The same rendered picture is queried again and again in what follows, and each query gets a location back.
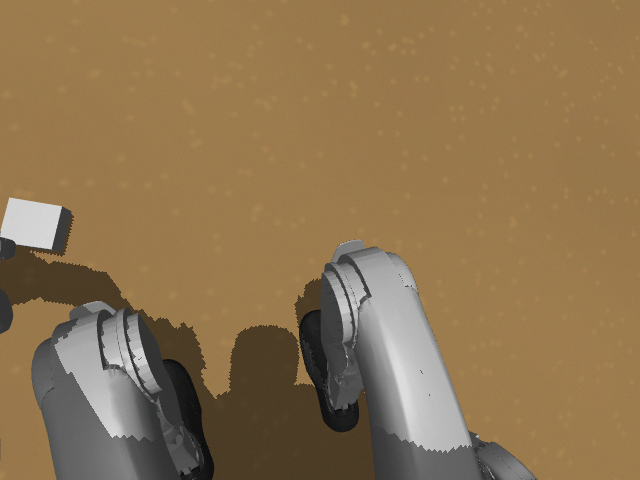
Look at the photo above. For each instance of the right robot hand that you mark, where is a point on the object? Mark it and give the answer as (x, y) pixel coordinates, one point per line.
(496, 463)

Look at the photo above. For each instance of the left robot foot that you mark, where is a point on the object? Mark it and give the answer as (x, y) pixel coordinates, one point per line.
(191, 415)

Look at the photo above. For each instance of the small box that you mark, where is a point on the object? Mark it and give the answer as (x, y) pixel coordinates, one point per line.
(35, 225)

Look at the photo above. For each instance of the left robot hand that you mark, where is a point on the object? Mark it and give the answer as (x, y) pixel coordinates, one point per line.
(7, 248)

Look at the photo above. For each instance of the right robot foot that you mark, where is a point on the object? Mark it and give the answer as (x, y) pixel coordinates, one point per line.
(316, 366)

